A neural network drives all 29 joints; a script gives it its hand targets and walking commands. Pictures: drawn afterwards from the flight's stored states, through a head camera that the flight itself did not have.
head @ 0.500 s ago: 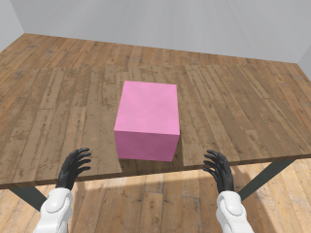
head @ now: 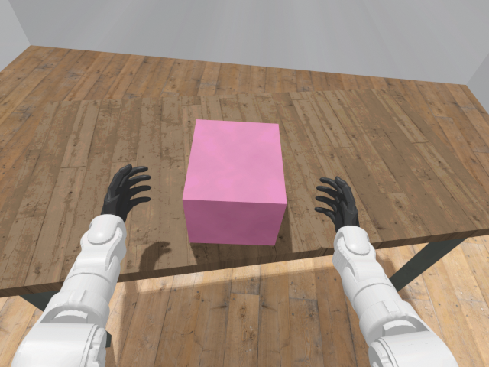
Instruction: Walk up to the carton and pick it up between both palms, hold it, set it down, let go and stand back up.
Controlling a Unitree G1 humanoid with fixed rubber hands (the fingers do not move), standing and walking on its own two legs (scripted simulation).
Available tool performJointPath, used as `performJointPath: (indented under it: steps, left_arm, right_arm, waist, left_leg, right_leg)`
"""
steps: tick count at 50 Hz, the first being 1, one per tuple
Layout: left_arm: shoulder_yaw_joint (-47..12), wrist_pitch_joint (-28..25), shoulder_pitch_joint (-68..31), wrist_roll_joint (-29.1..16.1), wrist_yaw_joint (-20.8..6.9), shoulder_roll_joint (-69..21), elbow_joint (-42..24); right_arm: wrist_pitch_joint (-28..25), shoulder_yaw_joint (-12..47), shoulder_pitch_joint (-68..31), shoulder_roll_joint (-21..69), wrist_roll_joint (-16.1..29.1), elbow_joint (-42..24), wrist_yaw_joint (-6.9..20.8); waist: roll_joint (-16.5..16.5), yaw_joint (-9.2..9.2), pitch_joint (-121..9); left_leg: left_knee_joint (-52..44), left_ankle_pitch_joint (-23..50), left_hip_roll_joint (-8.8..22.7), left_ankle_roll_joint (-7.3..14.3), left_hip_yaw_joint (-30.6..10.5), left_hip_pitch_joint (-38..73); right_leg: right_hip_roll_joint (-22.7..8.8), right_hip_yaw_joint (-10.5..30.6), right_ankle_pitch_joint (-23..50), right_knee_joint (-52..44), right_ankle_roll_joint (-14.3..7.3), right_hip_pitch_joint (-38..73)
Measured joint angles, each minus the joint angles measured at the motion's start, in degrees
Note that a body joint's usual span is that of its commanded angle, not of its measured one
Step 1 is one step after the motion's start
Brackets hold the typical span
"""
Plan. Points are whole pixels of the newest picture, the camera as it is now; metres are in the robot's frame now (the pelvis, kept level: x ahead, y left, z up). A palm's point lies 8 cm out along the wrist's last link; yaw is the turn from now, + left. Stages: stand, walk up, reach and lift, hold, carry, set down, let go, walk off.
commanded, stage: reach and lift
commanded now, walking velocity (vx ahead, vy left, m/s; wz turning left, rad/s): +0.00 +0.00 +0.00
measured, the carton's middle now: (235, 181) +0.50 +0.02 -0.03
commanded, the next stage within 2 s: none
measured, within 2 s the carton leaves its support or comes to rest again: neither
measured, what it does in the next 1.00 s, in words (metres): stands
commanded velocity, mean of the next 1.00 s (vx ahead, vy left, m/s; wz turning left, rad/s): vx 0.00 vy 0.00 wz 0.00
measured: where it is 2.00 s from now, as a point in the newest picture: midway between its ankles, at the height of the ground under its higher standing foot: outside the picture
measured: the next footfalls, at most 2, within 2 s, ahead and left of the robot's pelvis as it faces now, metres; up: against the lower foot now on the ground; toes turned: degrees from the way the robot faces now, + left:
none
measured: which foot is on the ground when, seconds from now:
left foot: down 0.00-1.00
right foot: down 0.00-1.00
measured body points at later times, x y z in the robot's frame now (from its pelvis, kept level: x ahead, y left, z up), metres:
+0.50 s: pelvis -0.02 -0.01 -0.01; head +0.04 +0.01 +0.44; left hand +0.44 +0.22 +0.08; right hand +0.44 -0.18 +0.08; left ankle -0.01 +0.11 -0.75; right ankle -0.02 -0.12 -0.75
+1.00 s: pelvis -0.03 -0.01 -0.02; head +0.09 +0.02 +0.41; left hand +0.49 +0.22 +0.08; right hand +0.48 -0.19 +0.10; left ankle -0.01 +0.11 -0.75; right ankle -0.02 -0.12 -0.75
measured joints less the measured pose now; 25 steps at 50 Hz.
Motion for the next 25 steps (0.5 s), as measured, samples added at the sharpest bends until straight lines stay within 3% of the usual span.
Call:
performJointPath:
  steps: [13,25]
  left_arm:
    - [-2.58,2.46,-11.92,-0.86,1.79,0.01,7.93]
    - [-5.65,2.32,-23.47,-5.94,2.21,3.86,18.29]
  right_arm:
    - [3.48,-1.94,-12.32,-2.88,1.03,7.09,2.60]
    - [5.87,-0.40,-23.93,-4.22,3.59,14.28,1.87]
  waist:
    - [0.59,0.06,-4.20]
    - [0.85,-0.82,-7.33]
  left_leg:
    - [0.93,1.18,0.32,0.19,0.01,-7.68]
    - [1.89,2.63,0.29,-0.10,-1.37,-15.13]
  right_leg:
    - [0.27,0.05,1.67,0.10,0.07,-7.33]
    - [0.20,-1.28,1.64,2.82,-0.41,-15.08]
